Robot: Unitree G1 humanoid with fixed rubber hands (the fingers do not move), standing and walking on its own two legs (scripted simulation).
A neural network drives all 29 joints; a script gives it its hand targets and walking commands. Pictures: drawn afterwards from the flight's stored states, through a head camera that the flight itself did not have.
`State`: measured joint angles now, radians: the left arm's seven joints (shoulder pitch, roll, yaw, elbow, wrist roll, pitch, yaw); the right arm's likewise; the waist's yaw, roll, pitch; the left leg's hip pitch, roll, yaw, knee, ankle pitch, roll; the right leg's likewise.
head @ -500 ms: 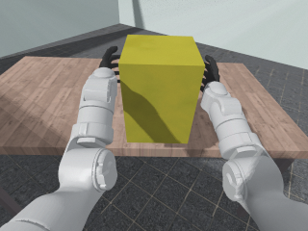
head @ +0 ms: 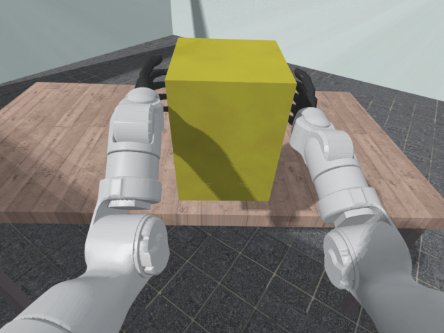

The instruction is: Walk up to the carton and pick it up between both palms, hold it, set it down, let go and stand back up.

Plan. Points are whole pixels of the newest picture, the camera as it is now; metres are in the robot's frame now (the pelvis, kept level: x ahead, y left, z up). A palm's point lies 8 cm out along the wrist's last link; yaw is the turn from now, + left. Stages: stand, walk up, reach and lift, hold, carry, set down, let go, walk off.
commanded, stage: hold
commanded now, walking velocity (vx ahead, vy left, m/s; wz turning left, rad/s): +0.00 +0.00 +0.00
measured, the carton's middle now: (225, 123) +0.41 -0.01 +0.22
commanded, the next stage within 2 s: none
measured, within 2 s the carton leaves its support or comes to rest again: neither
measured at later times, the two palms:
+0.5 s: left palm (145, 98) +0.39 +0.12 +0.28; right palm (303, 113) +0.38 -0.14 +0.26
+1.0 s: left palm (145, 98) +0.39 +0.12 +0.28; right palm (304, 113) +0.38 -0.14 +0.26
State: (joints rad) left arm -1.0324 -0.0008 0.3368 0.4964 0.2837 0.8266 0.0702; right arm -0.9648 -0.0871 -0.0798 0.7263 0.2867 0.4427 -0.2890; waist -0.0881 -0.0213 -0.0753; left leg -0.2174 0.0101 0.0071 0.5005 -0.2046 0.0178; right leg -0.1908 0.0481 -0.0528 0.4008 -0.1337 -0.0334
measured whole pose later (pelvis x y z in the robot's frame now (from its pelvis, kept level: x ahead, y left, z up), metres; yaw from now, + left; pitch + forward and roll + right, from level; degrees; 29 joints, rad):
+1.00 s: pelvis +0.00 +0.00 +0.00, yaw +0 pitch -5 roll -1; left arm -1.03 0.00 0.34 0.47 0.28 0.86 0.07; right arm -0.97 -0.09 -0.08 0.70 0.29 0.50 -0.30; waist -0.09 -0.02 -0.08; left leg -0.21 0.01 0.01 0.50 -0.20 0.02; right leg -0.19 0.05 -0.05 0.40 -0.13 -0.03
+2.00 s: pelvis +0.00 +0.00 +0.00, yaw +0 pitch -5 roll -1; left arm -1.03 0.00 0.34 0.47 0.28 0.86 0.07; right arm -0.97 -0.09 -0.08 0.70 0.29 0.52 -0.30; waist -0.09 -0.02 -0.08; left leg -0.21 0.01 0.01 0.50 -0.20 0.02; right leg -0.19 0.05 -0.05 0.40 -0.13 -0.03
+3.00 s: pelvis +0.00 +0.00 +0.00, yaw +0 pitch -5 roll -1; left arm -1.03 0.00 0.34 0.47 0.28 0.86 0.07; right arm -0.97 -0.09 -0.08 0.70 0.29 0.52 -0.30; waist -0.09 -0.01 -0.09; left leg -0.21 0.01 0.01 0.50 -0.20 0.02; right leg -0.19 0.05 -0.05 0.40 -0.13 -0.03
